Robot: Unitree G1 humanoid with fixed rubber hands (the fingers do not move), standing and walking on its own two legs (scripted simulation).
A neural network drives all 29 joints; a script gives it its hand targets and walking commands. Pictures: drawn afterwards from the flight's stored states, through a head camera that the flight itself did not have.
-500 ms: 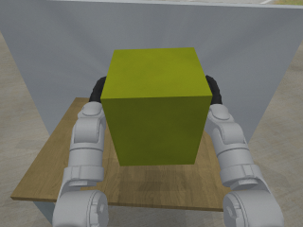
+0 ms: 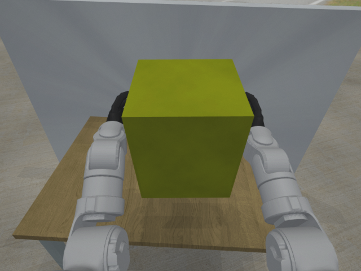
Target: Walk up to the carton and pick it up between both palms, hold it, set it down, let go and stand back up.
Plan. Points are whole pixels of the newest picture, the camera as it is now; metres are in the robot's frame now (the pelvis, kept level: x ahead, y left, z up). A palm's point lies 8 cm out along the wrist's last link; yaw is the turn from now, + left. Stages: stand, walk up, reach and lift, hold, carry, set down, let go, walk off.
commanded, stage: set down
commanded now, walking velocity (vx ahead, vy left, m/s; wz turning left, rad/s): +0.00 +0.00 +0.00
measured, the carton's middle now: (185, 130) +0.39 +0.01 +0.17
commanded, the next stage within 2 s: none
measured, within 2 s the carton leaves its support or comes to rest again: neither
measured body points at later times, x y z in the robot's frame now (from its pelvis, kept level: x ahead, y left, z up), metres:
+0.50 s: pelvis +0.01 +0.00 +0.00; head -0.04 +0.02 +0.45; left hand +0.40 +0.16 +0.19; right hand +0.40 -0.14 +0.19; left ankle +0.04 +0.15 -0.74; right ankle +0.04 -0.13 -0.74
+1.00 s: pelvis +0.03 +0.01 +0.00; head +0.00 +0.04 +0.45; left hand +0.43 +0.17 +0.14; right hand +0.41 -0.14 +0.15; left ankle +0.04 +0.15 -0.74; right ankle +0.04 -0.13 -0.74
